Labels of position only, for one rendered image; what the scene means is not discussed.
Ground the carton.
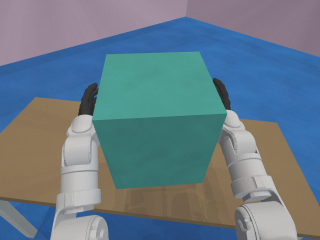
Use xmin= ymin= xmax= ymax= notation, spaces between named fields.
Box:
xmin=92 ymin=51 xmax=228 ymax=190

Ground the robot right upper arm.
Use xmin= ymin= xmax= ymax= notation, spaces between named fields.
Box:
xmin=234 ymin=201 xmax=298 ymax=240

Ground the robot left upper arm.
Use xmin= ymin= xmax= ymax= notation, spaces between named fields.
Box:
xmin=51 ymin=215 xmax=109 ymax=240

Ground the robot right hand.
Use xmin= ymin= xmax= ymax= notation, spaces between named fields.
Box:
xmin=213 ymin=78 xmax=231 ymax=110

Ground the robot left hand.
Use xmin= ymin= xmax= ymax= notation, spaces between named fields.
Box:
xmin=78 ymin=82 xmax=99 ymax=116

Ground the robot right forearm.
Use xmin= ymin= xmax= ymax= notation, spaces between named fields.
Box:
xmin=217 ymin=110 xmax=298 ymax=239

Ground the table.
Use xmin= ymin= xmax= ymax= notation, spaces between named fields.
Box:
xmin=0 ymin=97 xmax=320 ymax=240

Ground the robot left forearm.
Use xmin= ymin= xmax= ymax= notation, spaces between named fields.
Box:
xmin=50 ymin=114 xmax=101 ymax=240

